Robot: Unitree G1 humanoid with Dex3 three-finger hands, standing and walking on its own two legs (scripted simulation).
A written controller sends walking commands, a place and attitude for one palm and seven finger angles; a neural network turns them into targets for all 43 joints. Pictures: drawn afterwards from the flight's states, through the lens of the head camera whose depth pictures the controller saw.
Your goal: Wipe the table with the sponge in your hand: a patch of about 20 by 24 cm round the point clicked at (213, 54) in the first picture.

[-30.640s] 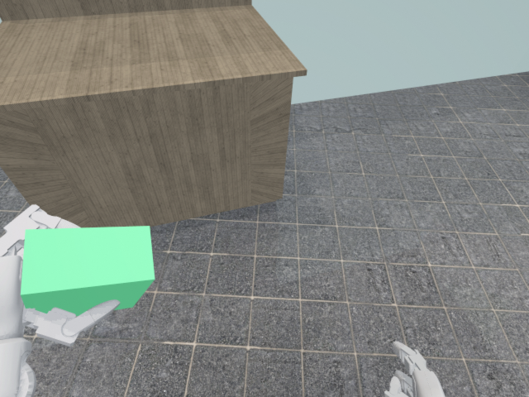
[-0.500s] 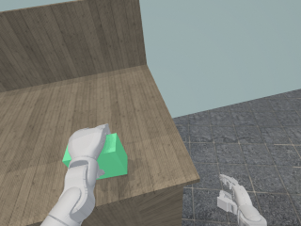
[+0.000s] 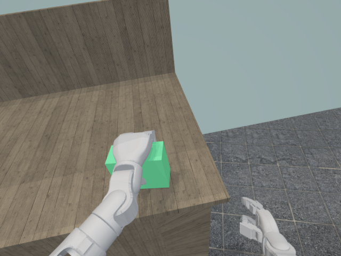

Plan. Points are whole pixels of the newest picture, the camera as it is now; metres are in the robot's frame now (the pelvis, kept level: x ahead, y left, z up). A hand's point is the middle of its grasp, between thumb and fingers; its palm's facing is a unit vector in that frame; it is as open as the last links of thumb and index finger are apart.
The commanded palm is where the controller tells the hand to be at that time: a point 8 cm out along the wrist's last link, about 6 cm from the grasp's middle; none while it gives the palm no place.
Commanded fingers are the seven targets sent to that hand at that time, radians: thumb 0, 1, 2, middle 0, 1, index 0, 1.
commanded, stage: wipe forward along the third lane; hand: left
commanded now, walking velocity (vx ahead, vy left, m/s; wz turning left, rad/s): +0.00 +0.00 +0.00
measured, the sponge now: (142, 170) +0.32 +0.14 +0.04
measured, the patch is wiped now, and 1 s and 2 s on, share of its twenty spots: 0.60 0.80 0.90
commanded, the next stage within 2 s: wipe back along the third lane in 1.64 s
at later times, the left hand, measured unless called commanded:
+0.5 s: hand (146, 146) +0.36 +0.14 +0.09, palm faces +0.00 -0.05 -1.00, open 10.4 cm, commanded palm +0.34 +0.14 +0.12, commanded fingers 0.00 0.10 1.30 -1.20 -1.60 -1.20 -1.60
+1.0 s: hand (144, 135) +0.41 +0.15 +0.09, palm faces -0.04 -0.04 -1.00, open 10.3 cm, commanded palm +0.38 +0.16 +0.12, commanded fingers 0.00 0.10 1.30 -1.20 -1.60 -1.20 -1.60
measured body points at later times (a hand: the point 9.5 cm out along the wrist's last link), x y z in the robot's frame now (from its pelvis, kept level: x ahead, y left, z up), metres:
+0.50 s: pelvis +0.00 -0.01 +0.00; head -0.04 -0.06 +0.45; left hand +0.36 +0.14 +0.14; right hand +0.20 -0.24 -0.11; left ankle +0.07 +0.17 -0.72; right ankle -0.03 -0.11 -0.73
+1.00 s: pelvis +0.00 -0.02 +0.00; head -0.01 -0.06 +0.45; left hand +0.40 +0.15 +0.14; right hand +0.16 -0.27 -0.13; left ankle +0.07 +0.17 -0.72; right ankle -0.03 -0.11 -0.73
